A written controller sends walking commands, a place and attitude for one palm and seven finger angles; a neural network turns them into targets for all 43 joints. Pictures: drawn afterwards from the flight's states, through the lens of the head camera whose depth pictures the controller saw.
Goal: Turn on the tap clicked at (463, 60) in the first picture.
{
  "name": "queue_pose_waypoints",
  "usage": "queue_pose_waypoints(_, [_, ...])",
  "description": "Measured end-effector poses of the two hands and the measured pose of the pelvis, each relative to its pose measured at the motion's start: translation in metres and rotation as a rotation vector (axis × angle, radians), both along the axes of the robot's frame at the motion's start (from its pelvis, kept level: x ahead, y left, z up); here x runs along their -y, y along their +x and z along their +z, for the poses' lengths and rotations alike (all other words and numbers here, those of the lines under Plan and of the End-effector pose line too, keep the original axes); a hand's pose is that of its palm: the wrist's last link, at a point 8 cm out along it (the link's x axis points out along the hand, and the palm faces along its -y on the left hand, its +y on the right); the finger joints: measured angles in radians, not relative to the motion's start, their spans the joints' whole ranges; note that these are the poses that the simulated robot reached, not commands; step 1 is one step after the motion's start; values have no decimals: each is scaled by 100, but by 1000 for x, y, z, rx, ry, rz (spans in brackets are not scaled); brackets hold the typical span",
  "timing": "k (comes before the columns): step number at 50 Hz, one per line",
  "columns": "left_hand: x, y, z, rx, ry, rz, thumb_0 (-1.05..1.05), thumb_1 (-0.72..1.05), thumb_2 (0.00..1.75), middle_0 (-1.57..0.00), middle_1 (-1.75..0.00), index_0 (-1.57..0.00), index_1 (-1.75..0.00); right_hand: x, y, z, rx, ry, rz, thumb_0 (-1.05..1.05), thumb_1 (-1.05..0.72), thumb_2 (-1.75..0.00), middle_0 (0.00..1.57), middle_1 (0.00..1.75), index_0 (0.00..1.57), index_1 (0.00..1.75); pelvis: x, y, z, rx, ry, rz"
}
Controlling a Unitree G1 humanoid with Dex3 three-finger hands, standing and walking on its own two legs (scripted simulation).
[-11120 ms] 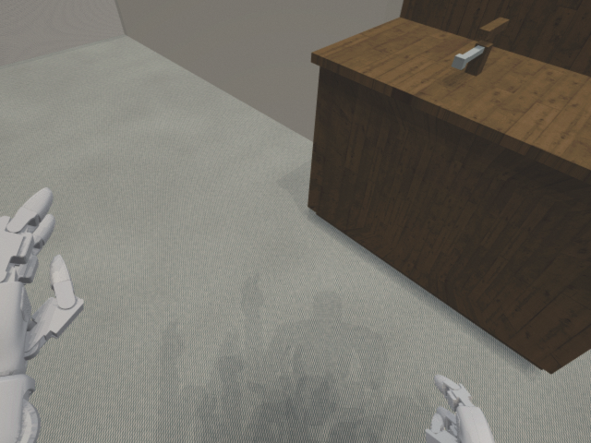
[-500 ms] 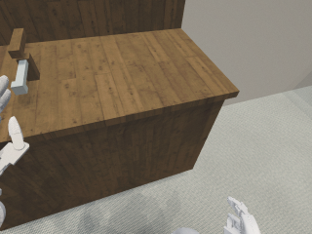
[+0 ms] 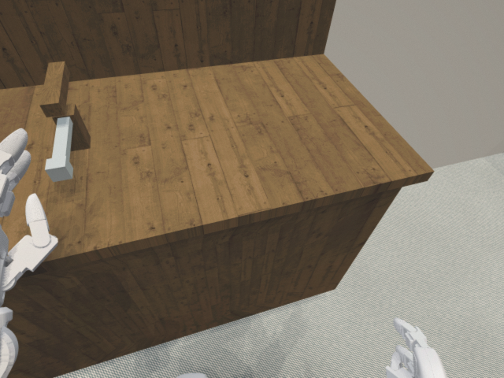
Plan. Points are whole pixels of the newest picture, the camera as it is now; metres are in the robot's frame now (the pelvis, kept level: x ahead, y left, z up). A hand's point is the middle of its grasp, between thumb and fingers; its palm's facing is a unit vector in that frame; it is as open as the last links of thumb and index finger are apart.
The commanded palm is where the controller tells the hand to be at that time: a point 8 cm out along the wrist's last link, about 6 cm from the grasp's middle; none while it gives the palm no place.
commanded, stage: shuffle to correct the standing spot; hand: left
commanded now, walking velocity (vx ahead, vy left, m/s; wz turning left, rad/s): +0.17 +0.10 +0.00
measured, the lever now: (59, 169) +0.37 +0.34 +0.11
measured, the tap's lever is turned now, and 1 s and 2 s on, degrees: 0 0 0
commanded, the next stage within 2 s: come to a stop and stand still in 0.18 s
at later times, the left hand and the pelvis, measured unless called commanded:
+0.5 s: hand (23, 187) +0.29 +0.32 +0.17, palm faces +0.44 -0.83 -0.34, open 7.4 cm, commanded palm +0.22 +0.35 +0.19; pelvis +0.06 +0.07 +0.00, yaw +1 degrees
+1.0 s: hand (60, 195) +0.28 +0.28 +0.17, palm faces +0.41 -0.86 -0.31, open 7.4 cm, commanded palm +0.22 +0.32 +0.19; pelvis +0.06 +0.04 +0.01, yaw +0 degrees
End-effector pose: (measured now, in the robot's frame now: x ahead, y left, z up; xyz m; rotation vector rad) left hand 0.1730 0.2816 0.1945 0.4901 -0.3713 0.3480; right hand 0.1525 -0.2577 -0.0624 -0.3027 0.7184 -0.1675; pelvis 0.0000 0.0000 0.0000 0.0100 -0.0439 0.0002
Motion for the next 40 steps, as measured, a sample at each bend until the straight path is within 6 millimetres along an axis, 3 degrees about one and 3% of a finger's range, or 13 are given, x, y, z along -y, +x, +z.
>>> queue_pose_waypoints(5, [-19,21,5,31,22,12,1,89,90,-21,-30,-21,-30,-42,29,5,77,80,26,1,-91,-90,19,30,20,30,-11,8,0,2,6,-1])
queue_pose_waypoints(12, [-16,26,12,4,46,2,1,89,90,-21,-30,-21,-30,-82,48,-11,63,188,93,1,-90,-90,20,30,20,30,-22,25,-2,-14,-21,16])
queue_pose_waypoints(18, [-51,37,-3,-80,-12,71,1,88,90,-22,-30,-22,-30,-88,47,-15,-87,132,88,1,-90,-90,20,30,20,30,-41,46,9,-38,-1,13])
queue_pose_waypoints(24, [-80,68,-19,-40,-70,68,1,89,90,-21,-30,-21,-30,-97,62,-16,-78,54,41,1,-91,-90,20,30,20,30,-68,58,-1,-5,0,13])
queue_pose_waypoints(28, [-75,84,0,12,-60,7,2,89,90,-21,-30,-21,-30,-114,75,0,-25,82,52,1,-91,-90,20,30,20,30,-70,60,7,-4,-5,22])
queue_pose_waypoints(33, [-57,80,31,35,45,-79,1,89,90,-21,-30,-21,-30,-126,88,16,64,146,69,1,-91,-90,20,30,20,30,-69,64,14,-24,-20,-8])
queue_pose_waypoints(36, [-54,74,33,-26,101,-70,1,89,90,-21,-30,-21,-30,-123,92,14,95,175,68,1,-90,-90,20,30,20,30,-63,65,13,-27,-11,-22])
queue_pose_waypoints(40, [-57,67,18,-131,75,20,1,89,90,-21,-30,-21,-30,-109,89,4,79,192,58,1,-90,-90,20,30,20,30,-54,63,13,-17,-26,-19])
